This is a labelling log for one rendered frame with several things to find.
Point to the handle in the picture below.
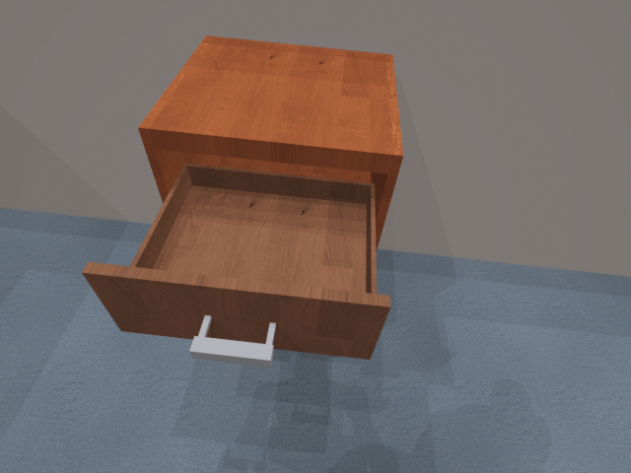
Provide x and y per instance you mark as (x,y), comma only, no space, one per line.
(231,351)

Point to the drawer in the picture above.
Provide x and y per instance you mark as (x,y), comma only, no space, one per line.
(251,247)

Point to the cabinet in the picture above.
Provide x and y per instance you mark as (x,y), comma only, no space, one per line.
(278,107)

